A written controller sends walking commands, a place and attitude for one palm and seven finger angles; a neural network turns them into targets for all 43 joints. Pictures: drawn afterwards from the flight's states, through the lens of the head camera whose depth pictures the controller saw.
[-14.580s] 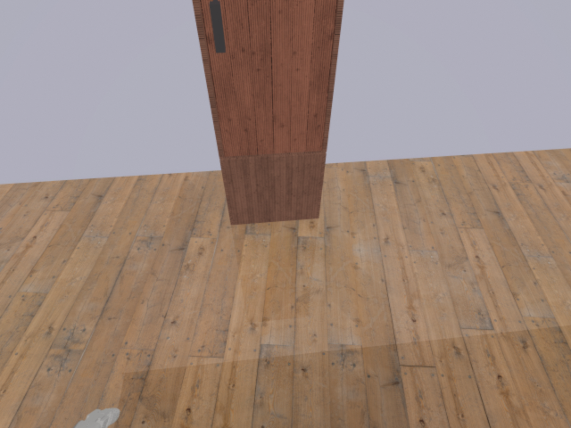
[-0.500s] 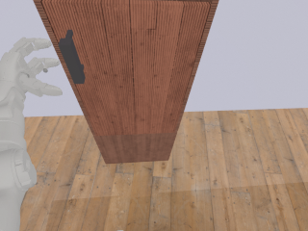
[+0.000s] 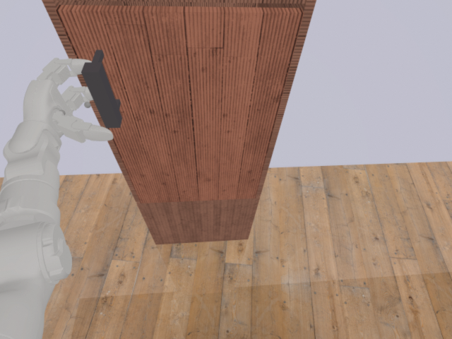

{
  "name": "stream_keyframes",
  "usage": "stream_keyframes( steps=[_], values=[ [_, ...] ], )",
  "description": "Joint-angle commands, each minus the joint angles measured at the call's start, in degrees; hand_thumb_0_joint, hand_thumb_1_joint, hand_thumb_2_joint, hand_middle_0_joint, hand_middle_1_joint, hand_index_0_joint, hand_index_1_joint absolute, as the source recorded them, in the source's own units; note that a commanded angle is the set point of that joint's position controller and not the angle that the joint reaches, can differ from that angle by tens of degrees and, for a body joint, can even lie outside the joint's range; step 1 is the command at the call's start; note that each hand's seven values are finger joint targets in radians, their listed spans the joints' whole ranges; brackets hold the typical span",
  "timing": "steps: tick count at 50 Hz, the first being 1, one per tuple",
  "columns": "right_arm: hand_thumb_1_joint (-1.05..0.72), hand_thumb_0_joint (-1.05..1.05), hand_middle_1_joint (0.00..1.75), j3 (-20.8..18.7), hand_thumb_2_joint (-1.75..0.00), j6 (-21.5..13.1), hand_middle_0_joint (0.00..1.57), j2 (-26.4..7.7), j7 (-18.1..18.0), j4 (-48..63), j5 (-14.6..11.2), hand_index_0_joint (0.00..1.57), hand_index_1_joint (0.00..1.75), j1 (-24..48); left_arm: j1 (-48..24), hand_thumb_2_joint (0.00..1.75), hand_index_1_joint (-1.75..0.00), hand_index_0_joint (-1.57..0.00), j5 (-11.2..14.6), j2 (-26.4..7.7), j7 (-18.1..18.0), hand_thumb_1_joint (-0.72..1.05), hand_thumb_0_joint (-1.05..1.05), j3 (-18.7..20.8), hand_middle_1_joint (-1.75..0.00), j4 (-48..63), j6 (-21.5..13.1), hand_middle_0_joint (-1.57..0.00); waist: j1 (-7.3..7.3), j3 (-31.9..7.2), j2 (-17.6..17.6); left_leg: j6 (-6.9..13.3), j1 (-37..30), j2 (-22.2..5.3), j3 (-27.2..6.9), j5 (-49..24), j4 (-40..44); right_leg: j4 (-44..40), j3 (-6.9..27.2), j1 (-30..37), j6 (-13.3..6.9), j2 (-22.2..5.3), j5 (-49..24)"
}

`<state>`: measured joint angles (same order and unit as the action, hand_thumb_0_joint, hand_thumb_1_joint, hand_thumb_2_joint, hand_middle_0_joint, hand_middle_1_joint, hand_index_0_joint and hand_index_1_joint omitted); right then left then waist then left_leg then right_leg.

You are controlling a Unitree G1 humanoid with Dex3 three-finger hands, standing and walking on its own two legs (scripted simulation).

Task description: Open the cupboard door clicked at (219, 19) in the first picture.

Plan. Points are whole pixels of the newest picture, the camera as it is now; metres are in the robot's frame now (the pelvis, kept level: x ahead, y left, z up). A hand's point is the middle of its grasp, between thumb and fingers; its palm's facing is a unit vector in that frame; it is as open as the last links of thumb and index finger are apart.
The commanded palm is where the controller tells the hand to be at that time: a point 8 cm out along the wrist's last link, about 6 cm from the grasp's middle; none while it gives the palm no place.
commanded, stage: slide the fingers in behind the handle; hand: left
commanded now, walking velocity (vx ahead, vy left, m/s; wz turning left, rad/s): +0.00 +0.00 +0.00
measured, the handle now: (106, 89) +0.52 +0.20 +0.15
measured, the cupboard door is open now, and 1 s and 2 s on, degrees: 0 0 2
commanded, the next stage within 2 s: close the thumb around the handle in 0.86 s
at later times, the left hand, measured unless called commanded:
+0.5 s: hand (111, 106) +0.47 +0.18 +0.15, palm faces -0.01 -1.00 +0.02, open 14.0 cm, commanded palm +0.45 +0.24 +0.15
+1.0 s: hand (107, 110) +0.47 +0.19 +0.14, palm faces +0.02 -1.00 +0.02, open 14.0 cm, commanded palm +0.44 +0.24 +0.15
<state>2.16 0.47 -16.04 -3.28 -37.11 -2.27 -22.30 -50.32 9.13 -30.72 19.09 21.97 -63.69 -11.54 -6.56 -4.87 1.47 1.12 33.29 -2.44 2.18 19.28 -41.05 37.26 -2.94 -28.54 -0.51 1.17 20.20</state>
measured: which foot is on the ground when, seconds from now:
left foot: down 0.00-1.00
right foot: down 0.00-1.00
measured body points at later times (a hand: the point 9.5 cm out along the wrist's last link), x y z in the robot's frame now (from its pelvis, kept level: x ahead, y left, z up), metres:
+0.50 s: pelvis -0.01 +0.00 +0.00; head +0.05 +0.01 +0.45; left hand +0.47 +0.23 +0.15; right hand +0.04 -0.26 -0.12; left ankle +0.00 +0.10 -0.72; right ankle -0.02 -0.12 -0.72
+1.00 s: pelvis -0.01 +0.00 +0.00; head +0.04 +0.01 +0.45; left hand +0.46 +0.24 +0.15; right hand +0.02 -0.27 -0.11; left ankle +0.00 +0.10 -0.72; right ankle -0.02 -0.12 -0.72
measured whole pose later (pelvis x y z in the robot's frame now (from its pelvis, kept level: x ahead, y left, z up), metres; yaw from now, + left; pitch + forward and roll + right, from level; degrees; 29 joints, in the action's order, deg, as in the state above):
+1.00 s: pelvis -0.01 +0.00 +0.00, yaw +0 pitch +10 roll -2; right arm 1.6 -0.7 -16.1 -3.0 -38.6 -2.1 -22.0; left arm -50.6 8.0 -26.0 13.2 19.3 -63.3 -12.3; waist -6.8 -3.9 1.4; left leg 1.1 32.4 -2.2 2.1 18.2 -40.6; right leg 37.6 -2.9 -27.9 -0.6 1.0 19.6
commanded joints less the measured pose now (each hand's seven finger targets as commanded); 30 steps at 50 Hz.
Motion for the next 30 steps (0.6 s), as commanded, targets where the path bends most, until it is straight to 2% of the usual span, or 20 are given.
stream_keyframes(
  steps=[1,2,3,6,8,10,11,12,13,14,15,18,20,21,22,24,26,27,29,30],
  values=[
    [-0.90,0.00,0.30,-3.97,-0.90,-1.69,0.20,-9.46,-0.73,5.18,-0.03,0.20,0.30,-5.01,-24.72,0.30,-1.20,-0.30,0.96,-14.22,-1.43,-0.50,0.00,1.62,-1.20,14.66,-3.20,-0.30,0.33,-21.28,2.93,1.37,-17.49,1.51,-2.90,-22.31,2.24,-2.86,1.38,4.50,-0.21,1.04,-24.01],
    [-0.90,0.00,0.30,-3.98,-0.90,-1.67,0.20,-9.35,-0.56,5.03,-0.12,0.20,0.30,-4.76,-25.20,0.30,-1.20,-0.30,0.67,-13.78,-1.53,-0.50,0.00,1.04,-1.20,14.93,-3.25,-0.30,0.09,-21.67,4.48,1.23,-18.29,1.39,-2.81,-22.26,2.17,-2.98,1.61,3.71,-0.05,1.05,-24.04],
    [-0.90,0.00,0.30,-3.99,-0.90,-1.64,0.20,-9.31,-0.46,4.99,-0.13,0.20,0.30,-4.89,-24.72,0.30,-1.20,-0.30,0.78,-13.23,-1.69,-0.50,0.00,0.86,-1.20,14.66,-3.22,-0.30,-0.04,-21.17,2.77,1.25,-18.12,1.31,-3.11,-21.64,2.27,-3.12,1.47,3.56,-0.04,1.17,-23.42],
    [-0.90,0.00,0.30,-4.09,-0.90,-1.54,0.20,-9.45,-0.57,5.16,-0.10,0.20,0.30,-4.61,-24.45,0.30,-1.20,-0.30,1.63,-13.58,-1.59,-0.50,0.00,1.78,-1.20,15.80,-3.62,-0.30,0.12,-21.65,1.35,1.51,-17.40,1.54,-2.58,-21.36,2.31,-3.15,1.72,5.97,-0.16,1.09,-24.83],
    [-0.90,0.00,0.30,-4.09,-0.90,-1.57,0.20,-9.20,-0.45,5.42,-0.22,0.20,0.30,-4.00,-24.12,0.30,-1.20,-0.30,1.70,-12.68,-1.54,-0.50,0.00,1.25,-1.20,17.14,-3.80,-0.30,0.56,-22.28,3.13,1.27,-18.57,1.50,-2.69,-22.30,2.48,-3.04,1.67,5.73,-0.20,1.11,-25.36],
    [-0.90,0.00,0.30,-4.08,-0.90,-1.59,0.20,-9.16,-0.50,5.06,-0.25,0.20,0.30,-3.80,-24.16,0.30,-1.20,-0.30,1.51,-12.96,-1.94,-0.50,0.00,1.52,-1.20,16.94,-3.78,-0.30,0.41,-20.90,2.92,1.29,-18.22,1.45,-2.71,-21.17,2.51,-3.34,1.68,4.86,-0.17,1.11,-24.20],
    [-0.90,0.00,0.30,-3.93,-0.90,-1.58,0.20,-9.00,-0.50,4.86,-0.23,0.20,0.30,-3.71,-25.39,0.30,-1.20,-0.30,1.66,-10.91,-2.02,-0.50,0.00,-0.38,-1.20,17.17,-3.89,-0.30,-0.35,-19.61,3.44,1.39,-18.05,1.55,-2.73,-21.13,2.43,-3.43,1.52,4.15,-0.27,1.07,-23.81],
    [-0.90,0.00,0.30,-4.03,-0.90,-1.57,0.20,-9.12,-0.53,4.60,-0.29,0.20,0.30,-3.60,-25.29,0.30,-1.20,-0.30,1.43,-11.73,-2.32,-0.50,0.00,0.40,-1.20,16.04,-3.68,-0.30,-0.30,-18.72,2.65,1.36,-17.75,1.42,-2.87,-19.60,2.60,-3.70,1.58,3.21,-0.16,1.12,-22.49],
    [-0.90,0.00,0.30,-3.82,-0.90,-1.59,0.20,-8.99,-0.54,4.51,-0.36,0.20,0.30,-3.36,-26.75,0.30,-1.20,-0.30,1.17,-9.87,-2.43,-0.50,0.00,-1.68,-1.20,15.51,-3.42,-0.30,-1.01,-17.08,3.08,1.29,-17.06,1.45,-3.01,-18.07,3.05,-3.93,1.47,2.30,-0.15,1.08,-20.91],
    [-0.90,0.00,0.30,-4.09,-0.90,-1.69,0.20,-9.16,-0.63,4.38,-0.31,0.20,0.30,-3.58,-26.78,0.30,-1.20,-0.30,1.11,-10.70,-2.88,-0.50,0.00,-0.61,-1.20,15.50,-3.39,-0.30,-0.72,-17.57,2.42,1.21,-17.39,1.32,-3.34,-17.63,3.15,-3.94,1.35,2.09,-0.20,1.07,-20.04],
    [-0.90,0.00,0.30,-3.95,-0.90,-1.78,0.20,-9.02,-0.58,4.57,-0.30,0.20,0.30,-3.32,-27.40,0.30,-1.20,-0.30,0.90,-8.71,-3.04,-0.50,0.00,-2.53,-1.20,16.25,-3.38,-0.30,-0.91,-17.82,4.00,1.04,-18.28,1.33,-3.54,-17.88,3.31,-3.85,1.23,1.33,-0.33,1.04,-19.47],
    [-0.90,0.00,0.30,-4.10,-0.90,-2.39,0.20,-8.77,-0.38,3.81,-0.01,0.20,0.30,-3.53,-30.18,0.30,-1.20,-0.30,0.83,-6.82,-4.52,-0.50,0.00,-3.34,-1.20,17.98,-4.16,-0.30,-1.21,-21.03,5.94,0.71,-22.13,1.14,-4.38,-19.98,2.70,-3.41,1.00,-0.12,-0.48,1.21,-19.13],
    [-0.90,0.00,0.30,-4.16,-0.90,-2.69,0.20,-8.85,-0.17,3.55,0.03,0.20,0.30,-3.66,-28.87,0.30,-1.20,-0.30,0.95,-6.30,-5.16,-0.50,0.00,-3.10,-1.20,16.97,-4.28,-0.30,-0.85,-20.92,4.90,0.44,-21.97,1.00,-4.62,-19.85,2.83,-3.29,0.73,-0.20,-0.58,1.27,-18.45],
    [-0.90,0.00,0.30,-4.13,-0.90,-2.69,0.20,-9.07,-0.21,3.26,0.22,0.20,0.30,-4.27,-28.11,0.30,-1.20,-0.30,1.09,-6.87,-5.71,-0.50,0.00,-2.18,-1.20,15.64,-4.33,-0.30,-0.69,-21.02,2.25,0.61,-21.26,1.05,-4.88,-20.24,2.80,-3.11,0.44,0.68,-0.65,1.35,-18.61],
    [-0.90,0.00,0.30,-3.98,-0.90,-2.76,0.20,-8.87,-0.01,3.47,0.17,0.20,0.30,-3.74,-28.33,0.30,-1.20,-0.30,0.93,-5.53,-6.02,-0.50,0.00,-3.19,-1.20,14.89,-3.95,-0.30,-0.86,-20.41,2.51,0.65,-20.37,1.11,-4.42,-19.21,3.02,-3.12,0.64,0.44,-0.40,1.33,-18.60],
    [-0.90,0.00,0.30,-4.10,-0.90,-2.82,0.20,-9.08,-0.01,3.29,0.20,0.20,0.30,-4.03,-28.24,0.30,-1.20,-0.30,0.30,-7.06,-6.92,-0.50,0.00,-1.90,-1.20,12.78,-3.31,-0.30,-0.62,-19.00,0.44,0.82,-17.93,1.31,-4.01,-16.87,3.34,-3.42,0.92,1.05,-0.19,1.14,-17.82],
    [-0.90,0.00,0.30,-3.92,-0.90,-2.60,0.20,-9.51,-0.09,3.37,0.46,0.20,0.30,-4.65,-27.77,0.30,-1.20,-0.30,-0.74,-12.10,-8.00,-0.50,0.00,1.83,-1.20,11.89,-3.59,-0.30,0.46,-19.19,-0.04,0.98,-15.75,1.61,-3.87,-17.16,3.43,-2.96,1.11,3.33,-0.39,0.97,-18.73],
    [-0.90,0.00,0.30,-3.88,-0.90,-2.64,0.20,-9.23,0.02,4.02,0.43,0.20,0.30,-4.22,-27.76,0.30,-1.20,-0.30,-1.29,-12.89,-8.30,-0.50,0.00,2.25,-1.20,12.97,-3.86,-0.30,0.73,-21.17,0.92,1.10,-15.93,1.76,-3.28,-17.62,3.27,-2.76,1.71,4.44,-0.17,0.86,-20.11],
    [-0.90,0.00,0.30,-3.77,-0.90,-2.59,0.20,-8.85,0.03,4.52,0.43,0.20,0.30,-4.16,-26.78,0.30,-1.20,-0.30,-1.79,-13.16,-8.43,-0.50,0.00,2.41,-1.20,13.31,-4.54,-0.30,1.10,-20.98,0.91,1.06,-15.09,1.85,-2.76,-17.78,3.37,-2.78,1.82,5.60,-0.13,0.80,-21.23],
    [-0.90,0.00,0.30,-3.74,-0.90,-2.51,0.20,-8.77,0.00,4.48,0.29,0.20,0.30,-4.10,-26.96,0.30,-1.20,-0.30,-2.00,-12.37,-8.17,-0.50,0.00,1.44,-1.20,12.78,-4.67,-0.30,0.57,-19.87,0.78,1.06,-14.86,1.73,-2.75,-16.91,3.44,-2.97,1.83,4.90,-0.11,0.89,-20.47]
  ],
)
